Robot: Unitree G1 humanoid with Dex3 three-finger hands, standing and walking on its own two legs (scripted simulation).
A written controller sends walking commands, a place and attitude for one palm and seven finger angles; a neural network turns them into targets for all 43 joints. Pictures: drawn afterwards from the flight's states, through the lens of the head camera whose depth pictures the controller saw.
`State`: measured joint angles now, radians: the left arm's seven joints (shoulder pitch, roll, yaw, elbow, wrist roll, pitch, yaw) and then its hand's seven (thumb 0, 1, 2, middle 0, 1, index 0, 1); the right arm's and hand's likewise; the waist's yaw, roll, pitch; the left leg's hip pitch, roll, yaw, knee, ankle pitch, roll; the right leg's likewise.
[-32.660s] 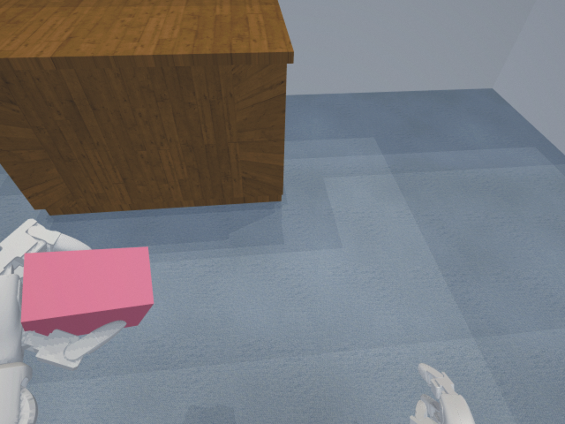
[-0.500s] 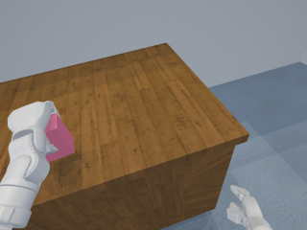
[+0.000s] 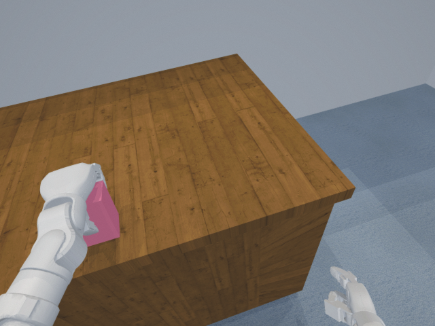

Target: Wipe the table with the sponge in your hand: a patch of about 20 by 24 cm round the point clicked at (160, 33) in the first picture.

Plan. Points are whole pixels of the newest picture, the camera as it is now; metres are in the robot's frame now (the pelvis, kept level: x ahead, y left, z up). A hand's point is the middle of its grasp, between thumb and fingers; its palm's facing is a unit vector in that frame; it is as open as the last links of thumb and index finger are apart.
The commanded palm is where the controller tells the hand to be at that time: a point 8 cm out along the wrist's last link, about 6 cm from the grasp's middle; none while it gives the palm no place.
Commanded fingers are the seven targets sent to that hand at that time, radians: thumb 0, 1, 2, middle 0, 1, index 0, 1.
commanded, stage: lower the sponge onto the table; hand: left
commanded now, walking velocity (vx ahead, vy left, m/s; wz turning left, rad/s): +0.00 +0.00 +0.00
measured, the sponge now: (88, 221) +0.28 +0.31 +0.04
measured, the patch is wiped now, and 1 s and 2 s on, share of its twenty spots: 0.05 0.05 0.30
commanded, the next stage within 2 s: wipe forward along the first lane in 0.56 s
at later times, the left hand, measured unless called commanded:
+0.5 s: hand (87, 198) +0.31 +0.30 +0.09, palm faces -0.03 -0.05 -1.00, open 10.2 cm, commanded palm +0.28 +0.30 +0.15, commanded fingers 0.00 0.10 1.30 -1.20 -1.60 -1.20 -1.60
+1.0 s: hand (89, 191) +0.32 +0.30 +0.09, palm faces -0.07 -0.02 -1.00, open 10.2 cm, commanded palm +0.31 +0.30 +0.13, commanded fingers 0.00 0.10 1.30 -1.20 -1.60 -1.20 -1.60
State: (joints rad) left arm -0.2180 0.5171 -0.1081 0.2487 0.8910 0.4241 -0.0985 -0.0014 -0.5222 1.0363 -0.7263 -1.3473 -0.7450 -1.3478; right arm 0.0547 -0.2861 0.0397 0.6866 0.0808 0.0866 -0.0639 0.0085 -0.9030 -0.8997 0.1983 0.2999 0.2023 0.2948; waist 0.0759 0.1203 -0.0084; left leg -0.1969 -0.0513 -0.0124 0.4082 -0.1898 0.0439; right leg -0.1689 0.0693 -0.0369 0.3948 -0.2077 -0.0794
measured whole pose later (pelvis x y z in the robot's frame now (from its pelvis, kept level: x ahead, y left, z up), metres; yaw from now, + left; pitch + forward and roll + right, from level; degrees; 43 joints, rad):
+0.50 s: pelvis +0.01 +0.00 +0.00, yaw -1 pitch +0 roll +0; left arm -0.15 0.51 -0.05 0.20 0.91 0.30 -0.01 0.00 -0.53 1.04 -0.72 -1.34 -0.74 -1.35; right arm 0.08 -0.28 0.02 0.70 0.07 0.09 -0.06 0.01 -0.90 -0.90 0.20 0.30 0.20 0.29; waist 0.09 0.10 -0.03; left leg -0.21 -0.05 0.00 0.43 -0.22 0.04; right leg -0.18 0.08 -0.03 0.41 -0.23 -0.08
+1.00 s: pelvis +0.00 +0.00 +0.00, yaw +0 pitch +1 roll +0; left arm -0.32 0.51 -0.08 0.39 0.94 0.27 -0.03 0.00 -0.55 1.05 -0.74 -1.32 -0.76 -1.32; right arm 0.10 -0.27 0.03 0.70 0.08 0.10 -0.07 0.01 -0.90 -0.90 0.20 0.30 0.20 0.29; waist 0.08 0.09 -0.04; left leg -0.27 -0.05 -0.02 0.45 -0.21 0.04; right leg -0.23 0.07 -0.04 0.43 -0.22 -0.08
